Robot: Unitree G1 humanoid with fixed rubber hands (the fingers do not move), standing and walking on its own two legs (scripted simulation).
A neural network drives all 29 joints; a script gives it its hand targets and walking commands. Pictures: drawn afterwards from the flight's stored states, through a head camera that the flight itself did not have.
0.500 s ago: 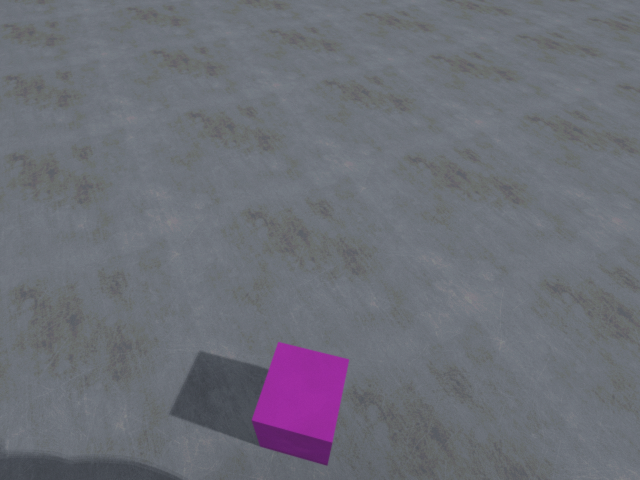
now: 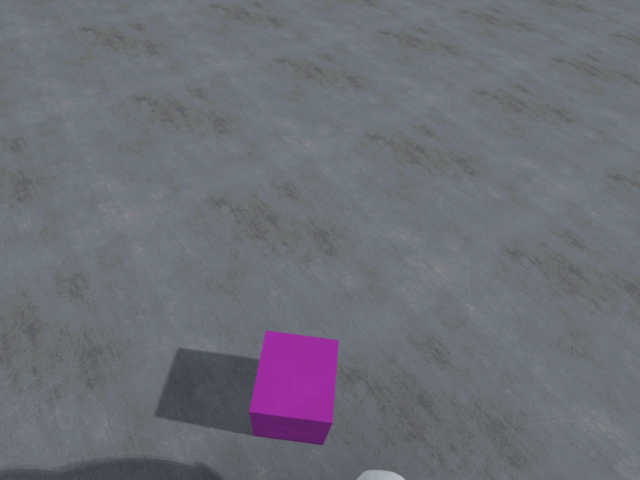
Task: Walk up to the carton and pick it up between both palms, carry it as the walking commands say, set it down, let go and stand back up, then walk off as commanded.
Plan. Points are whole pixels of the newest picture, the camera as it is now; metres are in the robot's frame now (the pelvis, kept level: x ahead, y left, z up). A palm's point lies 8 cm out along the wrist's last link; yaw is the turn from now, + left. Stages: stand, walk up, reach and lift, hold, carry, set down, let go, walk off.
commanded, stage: walk up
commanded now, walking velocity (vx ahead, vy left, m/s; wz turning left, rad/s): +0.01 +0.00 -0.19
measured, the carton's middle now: (295, 389) +0.42 +0.02 -0.65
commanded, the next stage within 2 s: stand in 0.60 s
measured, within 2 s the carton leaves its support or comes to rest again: neither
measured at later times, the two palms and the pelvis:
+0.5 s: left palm out of the picture +0.05 +0.19 -0.14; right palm out of the picture -0.01 -0.25 -0.14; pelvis +0.01 -0.02 +0.00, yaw -2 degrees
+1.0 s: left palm (154, 442) +0.18 +0.21 -0.12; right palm (496, 471) +0.16 -0.25 -0.12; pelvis -0.01 -0.01 -0.02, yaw -3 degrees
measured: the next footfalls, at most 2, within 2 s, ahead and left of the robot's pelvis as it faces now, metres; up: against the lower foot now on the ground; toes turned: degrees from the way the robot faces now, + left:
right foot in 0.22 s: +0.01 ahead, -0.13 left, +0.00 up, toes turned +3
